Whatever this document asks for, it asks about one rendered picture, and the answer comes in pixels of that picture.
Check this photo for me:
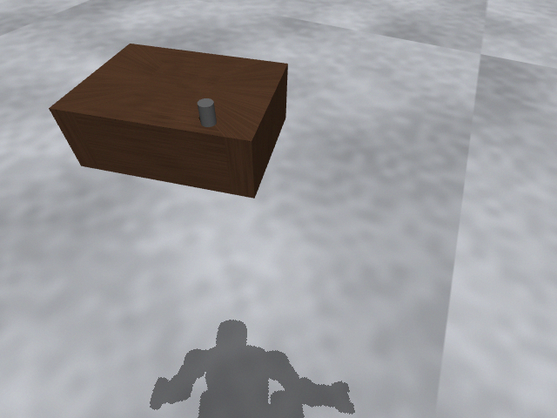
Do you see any can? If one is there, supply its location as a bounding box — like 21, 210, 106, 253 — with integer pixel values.
198, 98, 217, 127

